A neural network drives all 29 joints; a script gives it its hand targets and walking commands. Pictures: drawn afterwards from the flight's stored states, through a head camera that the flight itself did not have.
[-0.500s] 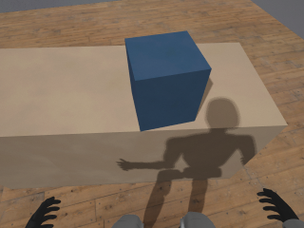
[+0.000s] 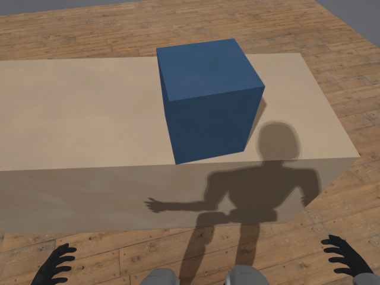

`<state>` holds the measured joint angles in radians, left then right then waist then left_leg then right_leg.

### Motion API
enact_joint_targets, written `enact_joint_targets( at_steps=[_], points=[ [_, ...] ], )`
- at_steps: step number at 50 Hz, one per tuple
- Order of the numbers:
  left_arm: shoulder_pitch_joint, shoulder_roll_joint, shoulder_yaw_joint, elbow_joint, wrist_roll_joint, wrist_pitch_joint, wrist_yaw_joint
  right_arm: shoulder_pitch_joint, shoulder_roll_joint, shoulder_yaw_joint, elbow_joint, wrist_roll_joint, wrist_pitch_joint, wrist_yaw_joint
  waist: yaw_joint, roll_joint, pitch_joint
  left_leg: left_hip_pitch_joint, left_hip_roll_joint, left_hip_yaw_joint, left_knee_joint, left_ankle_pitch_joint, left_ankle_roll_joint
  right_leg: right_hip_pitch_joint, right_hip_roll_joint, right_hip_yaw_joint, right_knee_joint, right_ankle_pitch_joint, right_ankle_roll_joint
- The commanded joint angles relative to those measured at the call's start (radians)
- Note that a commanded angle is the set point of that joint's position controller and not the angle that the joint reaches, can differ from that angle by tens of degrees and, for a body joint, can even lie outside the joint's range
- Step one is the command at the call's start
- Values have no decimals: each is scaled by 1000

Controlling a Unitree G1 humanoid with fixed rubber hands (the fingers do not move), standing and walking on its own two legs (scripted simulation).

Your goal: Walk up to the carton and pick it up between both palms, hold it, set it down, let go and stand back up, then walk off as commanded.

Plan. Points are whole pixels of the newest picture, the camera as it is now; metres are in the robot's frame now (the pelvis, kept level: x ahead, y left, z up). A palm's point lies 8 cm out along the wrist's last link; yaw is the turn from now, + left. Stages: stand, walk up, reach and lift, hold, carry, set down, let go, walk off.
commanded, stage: walk up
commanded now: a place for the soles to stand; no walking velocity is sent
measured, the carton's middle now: (203, 104) +0.54 -0.02 +0.02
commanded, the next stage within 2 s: none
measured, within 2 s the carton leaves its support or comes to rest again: neither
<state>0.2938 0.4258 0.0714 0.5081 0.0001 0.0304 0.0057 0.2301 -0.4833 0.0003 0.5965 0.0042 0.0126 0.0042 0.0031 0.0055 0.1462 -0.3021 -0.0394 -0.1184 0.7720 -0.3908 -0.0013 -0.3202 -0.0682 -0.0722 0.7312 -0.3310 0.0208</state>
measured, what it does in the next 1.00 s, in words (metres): stands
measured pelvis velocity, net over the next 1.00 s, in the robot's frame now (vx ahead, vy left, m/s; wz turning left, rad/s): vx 0.00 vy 0.00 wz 0.00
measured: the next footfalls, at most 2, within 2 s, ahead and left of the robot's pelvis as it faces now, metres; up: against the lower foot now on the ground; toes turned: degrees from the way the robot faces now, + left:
none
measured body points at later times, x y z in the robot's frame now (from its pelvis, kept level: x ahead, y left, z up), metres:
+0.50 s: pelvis +0.00 +0.00 +0.00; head +0.03 +0.00 +0.45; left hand +0.13 +0.32 -0.07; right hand +0.15 -0.32 -0.07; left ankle +0.02 +0.13 -0.71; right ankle +0.04 -0.14 -0.71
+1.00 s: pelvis +0.00 +0.00 +0.00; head +0.03 +0.00 +0.45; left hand +0.13 +0.32 -0.07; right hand +0.15 -0.32 -0.07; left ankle +0.02 +0.13 -0.71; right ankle +0.04 -0.14 -0.71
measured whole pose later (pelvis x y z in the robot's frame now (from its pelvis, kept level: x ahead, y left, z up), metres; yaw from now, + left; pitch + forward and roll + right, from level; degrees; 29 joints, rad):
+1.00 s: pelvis +0.00 +0.00 +0.00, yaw +0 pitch -4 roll -1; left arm 0.29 0.43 0.07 0.52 0.00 0.03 0.01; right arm 0.23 -0.48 0.00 0.60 0.00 0.01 0.00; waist 0.00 0.01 0.15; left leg -0.30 -0.04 -0.12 0.77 -0.39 0.00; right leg -0.32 -0.07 -0.07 0.73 -0.33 0.02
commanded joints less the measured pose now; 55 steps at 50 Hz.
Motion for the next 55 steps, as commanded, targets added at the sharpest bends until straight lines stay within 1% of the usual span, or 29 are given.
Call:
enact_joint_targets(
  at_steps=[1,55],
  points=[
    [-100,270,47,25,-9,-35,-11,-38,-211,-92,-33,5,-19,5,28,8,-139,-128,108,-261,-275,140,61,140,-71,153,-168,-37,-90],
    [-102,267,45,37,-5,-38,-9,-27,-210,-96,-27,1,-17,6,28,8,-155,-109,105,-263,-277,165,53,135,-77,145,-151,-23,-90]
  ],
)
